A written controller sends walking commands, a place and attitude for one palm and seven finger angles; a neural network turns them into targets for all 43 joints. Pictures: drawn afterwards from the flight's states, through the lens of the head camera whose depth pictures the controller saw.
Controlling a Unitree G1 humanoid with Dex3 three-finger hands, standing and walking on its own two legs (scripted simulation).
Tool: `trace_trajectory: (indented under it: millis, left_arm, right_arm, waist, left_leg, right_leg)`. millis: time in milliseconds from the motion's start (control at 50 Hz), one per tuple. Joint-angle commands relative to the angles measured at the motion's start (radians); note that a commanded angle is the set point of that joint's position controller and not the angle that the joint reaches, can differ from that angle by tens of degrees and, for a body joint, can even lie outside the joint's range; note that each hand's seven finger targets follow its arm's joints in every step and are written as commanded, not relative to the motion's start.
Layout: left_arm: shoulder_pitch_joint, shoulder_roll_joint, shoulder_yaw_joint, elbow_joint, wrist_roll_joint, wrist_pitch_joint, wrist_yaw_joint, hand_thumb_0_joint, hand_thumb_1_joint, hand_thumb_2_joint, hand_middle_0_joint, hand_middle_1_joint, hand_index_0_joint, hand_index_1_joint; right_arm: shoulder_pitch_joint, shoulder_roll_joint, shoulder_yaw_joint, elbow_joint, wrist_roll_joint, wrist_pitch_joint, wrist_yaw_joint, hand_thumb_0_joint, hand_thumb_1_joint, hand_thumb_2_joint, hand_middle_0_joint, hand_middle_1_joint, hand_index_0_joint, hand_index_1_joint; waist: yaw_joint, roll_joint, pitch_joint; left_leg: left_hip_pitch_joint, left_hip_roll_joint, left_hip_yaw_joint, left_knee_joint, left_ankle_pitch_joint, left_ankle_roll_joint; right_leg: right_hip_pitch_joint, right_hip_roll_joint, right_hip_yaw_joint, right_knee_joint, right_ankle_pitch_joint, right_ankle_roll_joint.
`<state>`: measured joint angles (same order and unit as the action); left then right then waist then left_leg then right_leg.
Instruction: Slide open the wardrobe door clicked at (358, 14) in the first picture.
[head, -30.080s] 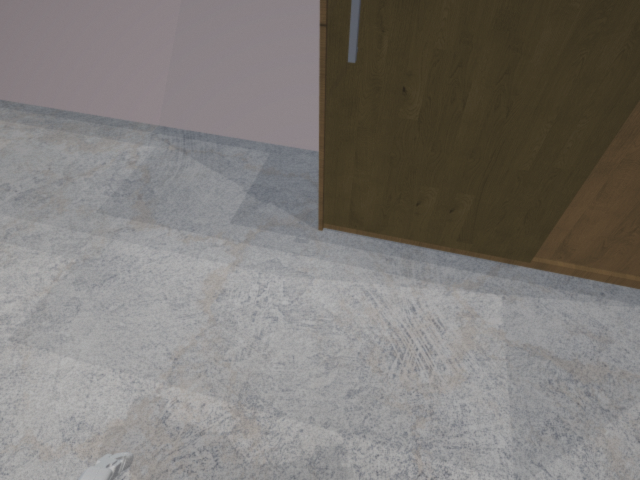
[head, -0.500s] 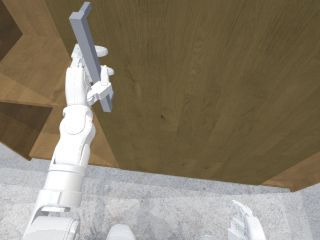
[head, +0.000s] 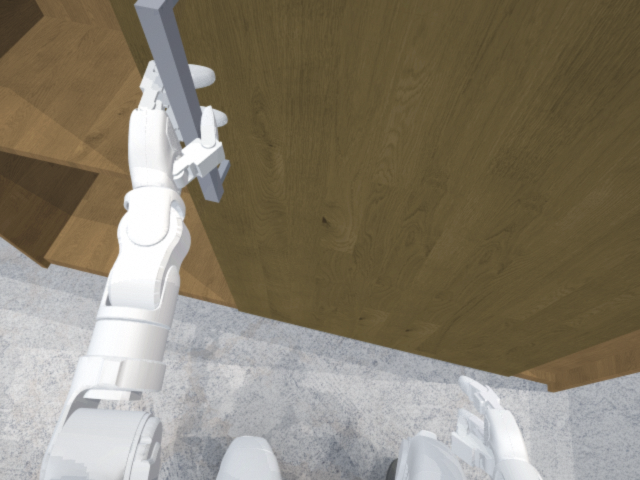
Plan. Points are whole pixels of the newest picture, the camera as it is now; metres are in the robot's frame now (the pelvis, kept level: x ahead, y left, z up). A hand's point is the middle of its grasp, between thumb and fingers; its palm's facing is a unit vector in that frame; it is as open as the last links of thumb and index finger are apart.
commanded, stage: step sideways, sliding the door along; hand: left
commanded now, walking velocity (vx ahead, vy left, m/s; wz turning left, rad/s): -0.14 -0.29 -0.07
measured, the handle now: (199, 111) +0.44 +0.25 +0.13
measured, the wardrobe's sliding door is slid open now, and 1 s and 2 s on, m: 0.67 0.67 0.67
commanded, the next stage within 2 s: stop walking and hold the door there in 0.36 s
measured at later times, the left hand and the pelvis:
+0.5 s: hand (220, 142) +0.41 +0.21 +0.13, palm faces +0.52 -0.86 -0.04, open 6.7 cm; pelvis +0.05 -0.08 +0.01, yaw +0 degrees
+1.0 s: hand (211, 144) +0.40 +0.22 +0.13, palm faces +0.60 -0.75 -0.29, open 6.4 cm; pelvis +0.04 -0.13 -0.01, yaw -7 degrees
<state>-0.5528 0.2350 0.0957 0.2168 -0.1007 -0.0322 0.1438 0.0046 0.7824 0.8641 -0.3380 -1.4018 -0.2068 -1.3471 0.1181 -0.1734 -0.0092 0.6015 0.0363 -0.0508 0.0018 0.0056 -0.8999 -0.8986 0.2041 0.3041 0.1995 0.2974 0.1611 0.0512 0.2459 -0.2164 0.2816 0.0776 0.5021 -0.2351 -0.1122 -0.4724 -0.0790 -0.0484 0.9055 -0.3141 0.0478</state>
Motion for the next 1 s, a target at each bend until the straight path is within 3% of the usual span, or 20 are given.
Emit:
trace_trajectory:
  millis: [0,40,80,120,160,220,240,260,280,360,440,460,520,560,660,700,740,780,900,980]
  left_arm:
    - [-0.414,-0.056,-0.222,-0.331,0.026,-0.142,-0.096,0.0,0.9,0.9,-0.45,-1.4,-0.45,-1.4]
    - [-0.382,-0.017,-0.19,-0.346,0.032,-0.157,-0.088,0.0,0.9,0.9,-0.45,-1.4,-0.45,-1.4]
    - [-0.349,0.114,-0.107,-0.356,0.059,-0.163,-0.067,0.0,0.9,0.9,-0.45,-1.4,-0.45,-1.4]
    - [-0.288,0.201,-0.034,-0.402,0.069,-0.145,-0.042,0.0,0.9,0.9,-0.45,-1.4,-0.45,-1.4]
    - [-0.267,0.172,-0.014,-0.501,0.037,-0.171,-0.03,0.0,0.9,0.9,-0.45,-1.4,-0.45,-1.4]
    - [-0.233,0.115,-0.032,-0.535,0.032,-0.197,-0.017,0.0,0.9,0.9,-0.45,-1.4,-0.45,-1.4]
    - [-0.253,0.12,-0.035,-0.582,0.025,-0.214,-0.025,0.0,0.9,0.9,-0.45,-1.4,-0.45,-1.4]
    - [-0.241,0.089,-0.052,-0.627,0.017,-0.219,-0.034,0.0,0.9,0.9,-0.45,-1.4,-0.45,-1.4]
    - [-0.24,0.05,-0.067,-0.625,0.033,-0.217,-0.044,0.0,0.9,0.9,-0.45,-1.4,-0.45,-1.4]
    - [-0.3,0.038,-0.088,-0.627,0.069,-0.195,-0.051,0.0,0.9,0.9,-0.45,-1.4,-0.45,-1.4]
    - [-0.168,0.055,-0.065,-0.562,0.078,-0.16,-0.068,0.0,0.9,0.9,-0.45,-1.4,-0.45,-1.4]
    - [0.05,0.606,0.487,-0.177,0.097,-0.151,-0.024,0.0,0.9,0.9,-0.45,-1.4,-0.45,-1.4]
    - [0.004,0.384,0.262,-0.277,0.085,-0.154,-0.06,0.0,0.9,0.9,-0.45,-1.4,-0.45,-1.4]
    - [0.054,0.397,0.271,-0.241,0.077,-0.161,-0.06,0.0,0.9,0.9,-0.45,-1.4,-0.45,-1.4]
    - [0.166,0.562,0.401,-0.086,0.102,-0.164,-0.042,0.0,0.9,0.9,-0.45,-1.4,-0.45,-1.4]
    - [0.26,0.696,0.503,0.086,0.115,-0.146,-0.031,0.0,0.9,0.9,-0.45,-1.4,-0.45,-1.4]
    - [0.252,0.74,0.594,0.14,0.098,-0.121,-0.011,0.0,0.9,0.9,-0.45,-1.4,-0.45,-1.4]
    - [0.195,0.715,0.624,0.151,0.069,-0.148,-0.004,0.0,0.9,0.9,-0.45,-1.4,-0.45,-1.4]
    - [0.125,0.711,0.579,0.178,0.067,-0.16,0.001,0.0,0.9,0.9,-0.45,-1.4,-0.45,-1.4]
    - [0.067,0.682,0.54,0.194,0.081,-0.158,0.004,0.0,0.9,0.9,-0.45,-1.4,-0.45,-1.4]
  right_arm:
    - [-0.028,-0.174,-0.063,-0.138,0.011,-0.061,-0.016,0.0,-0.9,-0.9,0.2,0.3,0.2,0.3]
    - [-0.037,-0.163,-0.059,-0.139,0.019,-0.068,-0.01,0.0,-0.9,-0.9,0.2,0.3,0.2,0.3]
    - [-0.044,-0.107,-0.044,-0.142,0.035,-0.065,-0.02,0.0,-0.9,-0.9,0.2,0.3,0.2,0.3]
    - [-0.092,-0.095,-0.025,-0.126,0.012,-0.078,-0.04,0.0,-0.9,-0.9,0.2,0.3,0.2,0.3]
    - [-0.065,-0.12,-0.038,-0.103,0.021,-0.084,-0.062,0.0,-0.9,-0.9,0.2,0.3,0.2,0.3]
    - [-0.055,-0.125,-0.023,-0.085,0.023,-0.062,-0.07,0.0,-0.9,-0.9,0.2,0.3,0.2,0.3]
    - [-0.043,-0.139,-0.047,-0.095,0.015,-0.047,-0.078,0.0,-0.9,-0.9,0.2,0.3,0.2,0.3]
    - [-0.053,-0.194,-0.079,-0.115,0.001,-0.051,-0.069,0.0,-0.9,-0.9,0.2,0.3,0.2,0.3]
    - [-0.049,-0.196,-0.083,-0.127,0.001,-0.053,-0.037,0.0,-0.9,-0.9,0.2,0.3,0.2,0.3]
    - [-0.031,-0.2,-0.089,-0.125,0.002,-0.085,0.015,0.0,-0.9,-0.9,0.2,0.3,0.2,0.3]
    - [0.0,-0.203,-0.097,-0.142,-0.007,-0.106,0.019,0.0,-0.9,-0.9,0.2,0.3,0.2,0.3]
    - [0.066,-0.251,-0.116,-0.044,-0.026,-0.071,-0.01,0.0,-0.9,-0.9,0.2,0.3,0.2,0.3]
    - [0.028,-0.187,-0.079,-0.124,-0.015,-0.076,-0.016,0.0,-0.9,-0.9,0.2,0.3,0.2,0.3]
    - [0.017,-0.191,-0.074,-0.114,-0.013,-0.098,-0.019,0.0,-0.9,-0.9,0.2,0.3,0.2,0.3]
    - [0.029,-0.206,-0.051,-0.117,0.006,-0.107,-0.037,0.0,-0.9,-0.9,0.2,0.3,0.2,0.3]
    - [-0.001,-0.188,-0.039,-0.133,-0.001,-0.079,-0.071,0.0,-0.9,-0.9,0.2,0.3,0.2,0.3]
    - [0.012,-0.19,-0.02,-0.096,0.005,-0.073,-0.077,0.0,-0.9,-0.9,0.2,0.3,0.2,0.3]
    - [-0.004,-0.227,-0.034,-0.059,0.02,-0.057,-0.065,0.0,-0.9,-0.9,0.2,0.3,0.2,0.3]
    - [-0.024,-0.253,-0.037,-0.014,0.019,-0.056,-0.081,0.0,-0.9,-0.9,0.2,0.3,0.2,0.3]
    - [0.035,-0.26,-0.047,-0.005,0.007,-0.075,-0.085,0.0,-0.9,-0.9,0.2,0.3,0.2,0.3]
  waist:
    - [-0.19,0.295,-0.546]
    - [-0.173,0.239,-0.561]
    - [-0.164,-0.22,-0.577]
    - [-0.125,-0.264,-0.553]
    - [-0.135,-0.414,-0.573]
    - [-0.191,-0.234,-0.603]
    - [-0.22,-0.137,-0.625]
    - [-0.193,0.126,-0.66]
    - [-0.164,0.139,-0.721]
    - [-0.179,0.319,-0.555]
    - [-0.168,0.306,-0.536]
    - [-0.15,0.295,-0.55]
    - [-0.161,0.404,-0.496]
    - [-0.168,0.459,-0.459]
    - [-0.138,0.138,-0.475]
    - [-0.117,-0.207,-0.532]
    - [-0.154,-0.178,-0.404]
    - [-0.148,-0.351,-0.508]
    - [-0.155,-0.136,-0.453]
    - [-0.156,-0.201,-0.439]
  left_leg:
    - [0.341,0.105,0.046,0.011,0.667,0.183]
    - [0.3,0.061,0.034,0.136,0.584,0.142]
    - [-0.04,-0.144,0.08,0.418,-0.11,0.127]
    - [-0.232,-0.238,-0.017,0.663,-0.506,0.103]
    - [-0.296,-0.202,-0.047,0.615,-0.51,0.085]
    - [-0.045,-0.175,0.021,-0.018,-0.062,0.07]
    - [0.26,-0.094,-0.01,-0.091,0.415,0.096]
    - [0.565,0.216,-0.326,-0.051,1.119,0.223]
    - [0.628,0.346,-0.399,0.009,1.382,0.312]
    - [0.55,0.188,-0.099,-0.01,1.127,0.232]
    - [0.52,0.099,0.043,-0.043,1.086,0.161]
    - [0.53,0.108,0.071,-0.064,1.099,0.163]
    - [0.508,0.072,0.116,-0.055,1.051,0.158]
    - [0.468,0.063,0.166,-0.061,0.969,0.143]
    - [0.237,-0.034,0.171,0.264,0.553,0.116]
    - [-0.175,-0.269,0.026,0.631,-0.427,0.103]
    - [-0.226,-0.209,-0.095,0.699,-0.367,0.088]
    - [-0.223,-0.255,-0.14,0.808,-0.278,0.076]
    - [-0.108,-0.257,-0.06,0.475,-0.206,0.102]
    - [0.029,-0.271,-0.023,0.162,-0.181,0.124]
  right_leg:
    - [0.136,0.083,-0.091,-0.217,0.024,0.001]
    - [0.27,0.088,-0.084,-0.41,0.179,-0.006]
    - [0.519,-0.158,0.147,-0.48,0.972,-0.104]
    - [0.517,-0.302,0.242,-0.421,1.38,-0.183]
    - [0.641,-0.273,0.261,-0.34,1.37,-0.234]
    - [0.584,-0.142,0.063,-0.184,1.136,-0.15]
    - [0.33,-0.086,0.03,-0.094,0.835,-0.078]
    - [-0.046,0.039,0.002,0.072,0.061,0.003]
    - [-0.109,0.041,0.098,0.195,-0.348,-0.007]
    - [-0.184,0.04,0.043,0.212,-0.185,-0.016]
    - [-0.085,0.101,-0.063,0.079,-0.013,-0.001]
    - [-0.114,0.119,-0.075,0.103,0.008,0.019]
    - [-0.102,0.132,-0.119,-0.038,0.001,0.011]
    - [-0.053,0.133,-0.129,-0.121,0.039,-0.003]
    - [0.332,0.085,-0.091,-0.515,0.507,-0.026]
    - [0.534,-0.25,0.347,-0.417,1.298,-0.188]
    - [0.357,-0.315,0.348,-0.518,0.979,-0.146]
    - [0.423,-0.251,0.268,-0.508,0.772,-0.134]
    - [0.243,-0.237,0.204,-0.601,0.25,-0.154]
    - [0.14,-0.18,0.193,-0.662,-0.086,-0.144]
